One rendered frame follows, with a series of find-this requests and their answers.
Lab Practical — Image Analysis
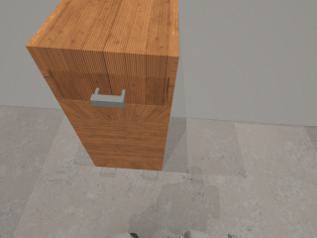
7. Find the drawer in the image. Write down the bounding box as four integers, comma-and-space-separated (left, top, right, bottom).
48, 69, 168, 106

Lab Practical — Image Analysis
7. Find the cabinet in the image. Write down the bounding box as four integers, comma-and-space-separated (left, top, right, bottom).
26, 0, 179, 171

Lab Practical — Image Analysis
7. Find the handle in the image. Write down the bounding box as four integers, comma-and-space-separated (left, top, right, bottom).
90, 87, 126, 108

